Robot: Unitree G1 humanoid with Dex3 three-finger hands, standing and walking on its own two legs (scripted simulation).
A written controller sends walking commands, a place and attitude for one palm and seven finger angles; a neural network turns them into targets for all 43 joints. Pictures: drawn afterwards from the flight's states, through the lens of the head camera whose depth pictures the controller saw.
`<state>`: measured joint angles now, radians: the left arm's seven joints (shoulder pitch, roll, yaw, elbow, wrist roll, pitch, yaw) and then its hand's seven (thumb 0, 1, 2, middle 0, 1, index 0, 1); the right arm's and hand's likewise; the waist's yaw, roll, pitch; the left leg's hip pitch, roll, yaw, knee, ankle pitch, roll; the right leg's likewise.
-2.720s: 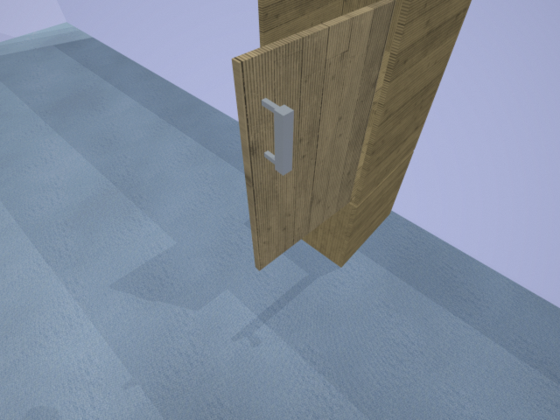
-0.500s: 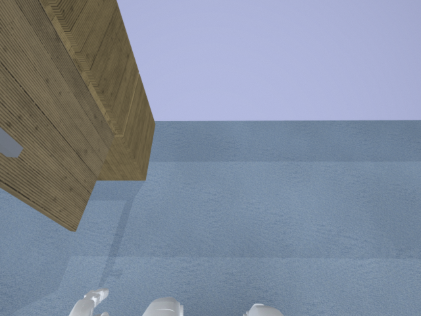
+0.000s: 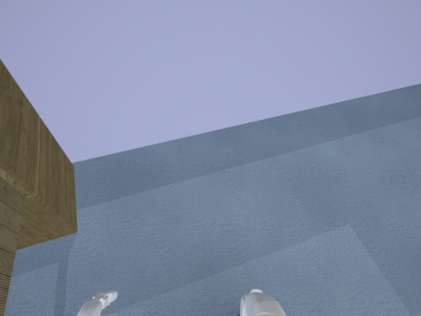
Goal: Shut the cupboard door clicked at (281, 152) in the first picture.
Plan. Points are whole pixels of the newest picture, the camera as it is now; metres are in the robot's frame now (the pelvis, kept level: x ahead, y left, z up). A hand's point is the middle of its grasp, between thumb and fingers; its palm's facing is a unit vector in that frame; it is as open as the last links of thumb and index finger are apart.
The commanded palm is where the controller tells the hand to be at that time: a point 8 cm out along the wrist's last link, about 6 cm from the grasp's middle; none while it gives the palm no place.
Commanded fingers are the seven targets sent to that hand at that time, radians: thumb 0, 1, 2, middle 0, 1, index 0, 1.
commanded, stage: walk to a spot facing it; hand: left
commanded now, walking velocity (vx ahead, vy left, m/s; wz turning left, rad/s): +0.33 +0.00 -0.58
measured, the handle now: out of the picture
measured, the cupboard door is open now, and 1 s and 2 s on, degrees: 84 84 84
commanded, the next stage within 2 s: turn to face it in 1.02 s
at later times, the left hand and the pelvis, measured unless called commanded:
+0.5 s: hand (152, 254) +0.27 +0.15 -0.20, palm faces -0.18 -0.97 -0.17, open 7.3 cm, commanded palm none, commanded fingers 0.00 0.90 0.90 -0.20 -0.30 -0.20 -0.30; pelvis +0.20 -0.04 -0.02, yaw -14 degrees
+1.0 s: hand (225, 153) +0.58 -0.03 -0.18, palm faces -0.38 -0.90 -0.20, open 7.3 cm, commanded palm none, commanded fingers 0.00 0.90 0.90 -0.20 -0.30 -0.20 -0.30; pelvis +0.42 -0.17 -0.01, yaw -23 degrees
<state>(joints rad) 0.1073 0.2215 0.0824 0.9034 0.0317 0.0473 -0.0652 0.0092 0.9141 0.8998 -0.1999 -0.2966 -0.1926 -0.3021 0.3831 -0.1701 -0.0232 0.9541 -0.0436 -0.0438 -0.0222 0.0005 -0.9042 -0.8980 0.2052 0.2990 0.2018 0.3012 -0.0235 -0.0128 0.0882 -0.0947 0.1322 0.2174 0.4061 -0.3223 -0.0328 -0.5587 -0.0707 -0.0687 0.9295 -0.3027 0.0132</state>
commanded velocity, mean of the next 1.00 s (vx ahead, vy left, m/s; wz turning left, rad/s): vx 0.35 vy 0.00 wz -0.31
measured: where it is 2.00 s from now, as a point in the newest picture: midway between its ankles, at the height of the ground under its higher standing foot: (260, 212)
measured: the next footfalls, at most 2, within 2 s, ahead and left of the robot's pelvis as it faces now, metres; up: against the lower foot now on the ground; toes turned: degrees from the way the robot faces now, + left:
right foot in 0.14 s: +0.14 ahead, -0.16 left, +0.00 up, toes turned -12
left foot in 0.46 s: +0.30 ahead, +0.06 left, +0.00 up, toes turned -6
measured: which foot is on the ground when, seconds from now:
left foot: down 0.00-0.14, up 0.16-0.44, down 0.46-0.86, up 0.88-1.00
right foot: up 0.00-0.12, down 0.14-0.46, up 0.48-0.82, down 0.84-1.00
